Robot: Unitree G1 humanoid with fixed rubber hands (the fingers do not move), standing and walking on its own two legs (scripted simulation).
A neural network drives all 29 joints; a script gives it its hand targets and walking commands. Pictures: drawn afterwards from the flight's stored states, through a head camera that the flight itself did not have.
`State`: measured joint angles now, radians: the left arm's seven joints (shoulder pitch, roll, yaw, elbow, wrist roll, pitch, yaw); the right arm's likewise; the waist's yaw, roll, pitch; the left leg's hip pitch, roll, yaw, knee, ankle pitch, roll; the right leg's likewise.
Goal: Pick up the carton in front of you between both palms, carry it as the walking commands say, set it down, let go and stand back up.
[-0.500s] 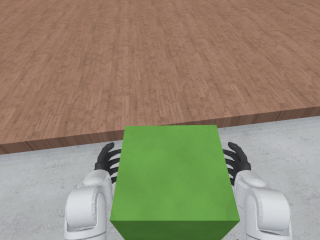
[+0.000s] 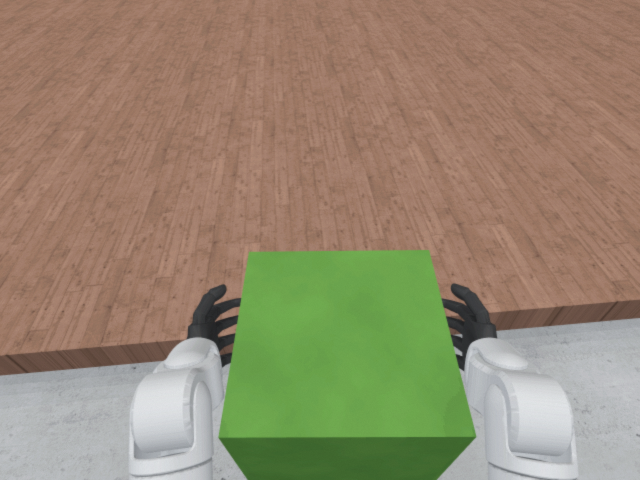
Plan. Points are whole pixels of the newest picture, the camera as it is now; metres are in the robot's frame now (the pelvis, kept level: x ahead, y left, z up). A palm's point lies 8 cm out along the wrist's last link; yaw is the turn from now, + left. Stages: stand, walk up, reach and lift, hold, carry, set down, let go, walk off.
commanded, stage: carry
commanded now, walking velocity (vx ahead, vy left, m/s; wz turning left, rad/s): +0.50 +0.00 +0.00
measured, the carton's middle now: (339, 379) +0.26 +0.00 +0.02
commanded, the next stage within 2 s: none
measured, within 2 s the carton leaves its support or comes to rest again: neither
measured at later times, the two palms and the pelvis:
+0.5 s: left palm (250, 118) +0.65 +0.14 +0.16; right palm (429, 116) +0.66 -0.16 +0.16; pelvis +0.33 -0.02 +0.00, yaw +1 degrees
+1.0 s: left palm (262, 33) +1.03 +0.17 +0.17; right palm (389, 25) +1.06 -0.13 +0.18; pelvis +0.66 +0.01 +0.00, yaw -1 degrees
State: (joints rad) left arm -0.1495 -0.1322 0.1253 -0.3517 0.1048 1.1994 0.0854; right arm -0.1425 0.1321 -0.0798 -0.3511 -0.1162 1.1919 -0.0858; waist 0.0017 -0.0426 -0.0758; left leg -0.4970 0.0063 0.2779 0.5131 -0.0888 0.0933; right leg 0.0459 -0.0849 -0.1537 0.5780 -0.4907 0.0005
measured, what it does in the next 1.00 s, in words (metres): walks ahead: right foot, then left foot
